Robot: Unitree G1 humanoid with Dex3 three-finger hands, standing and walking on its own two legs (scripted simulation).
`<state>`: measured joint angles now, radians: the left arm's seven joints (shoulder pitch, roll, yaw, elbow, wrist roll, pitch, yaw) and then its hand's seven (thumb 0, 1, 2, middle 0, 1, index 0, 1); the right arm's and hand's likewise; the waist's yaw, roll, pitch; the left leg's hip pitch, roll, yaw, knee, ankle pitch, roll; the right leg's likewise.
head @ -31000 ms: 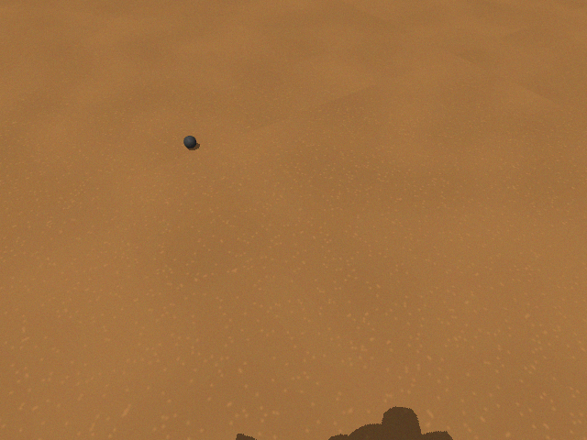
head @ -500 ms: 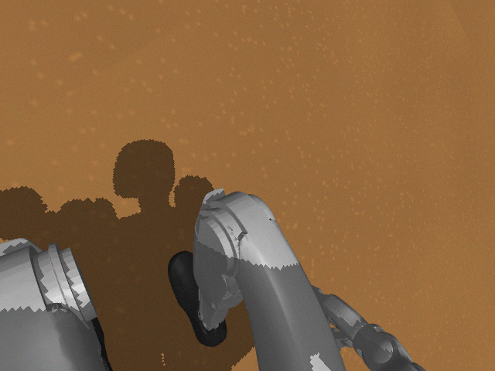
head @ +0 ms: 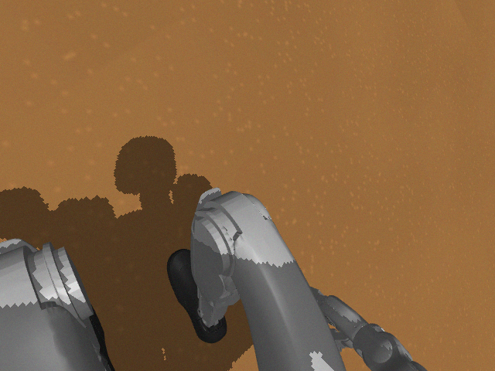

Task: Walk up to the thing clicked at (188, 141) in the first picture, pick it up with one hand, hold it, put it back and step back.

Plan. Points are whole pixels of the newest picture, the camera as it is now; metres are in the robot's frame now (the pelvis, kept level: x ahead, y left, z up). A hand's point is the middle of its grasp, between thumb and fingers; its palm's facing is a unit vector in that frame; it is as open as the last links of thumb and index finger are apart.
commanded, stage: close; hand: left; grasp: from above
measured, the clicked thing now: out of the picture +0.42 +0.40 -0.27
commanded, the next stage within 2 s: settle in 1.36 s
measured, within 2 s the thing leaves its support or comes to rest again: leaves its support in 1.74 s
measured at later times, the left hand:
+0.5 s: hand out of the picture +0.41 +0.40 -0.25, palm faces -0.40 -0.19 -0.90, open 11.7 cm
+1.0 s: hand out of the picture +0.40 +0.39 -0.25, palm faces -0.42 -0.20 -0.89, open 9.6 cm
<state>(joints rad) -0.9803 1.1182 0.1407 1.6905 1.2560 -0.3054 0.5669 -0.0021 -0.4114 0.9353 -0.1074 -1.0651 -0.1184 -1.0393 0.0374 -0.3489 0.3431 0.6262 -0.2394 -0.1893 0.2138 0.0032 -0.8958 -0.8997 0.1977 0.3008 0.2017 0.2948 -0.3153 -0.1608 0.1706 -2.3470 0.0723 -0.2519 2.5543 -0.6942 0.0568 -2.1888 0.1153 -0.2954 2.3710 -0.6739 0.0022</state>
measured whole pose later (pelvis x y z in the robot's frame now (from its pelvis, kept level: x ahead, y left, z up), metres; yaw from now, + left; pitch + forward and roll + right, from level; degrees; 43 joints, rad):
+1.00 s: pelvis +0.00 +0.00 +0.00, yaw +0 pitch +24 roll -16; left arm -0.98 1.14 0.13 1.66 1.27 -0.34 0.55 0.00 0.13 0.56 -0.50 -0.80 -0.55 -0.74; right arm 0.05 -0.35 0.36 0.63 -0.24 -0.20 0.20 0.00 -0.89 -0.89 0.20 0.30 0.20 0.29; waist -0.31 -0.20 0.19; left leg -2.34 0.07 -0.26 2.56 -0.70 0.05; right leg -2.18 0.12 -0.30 2.38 -0.68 0.00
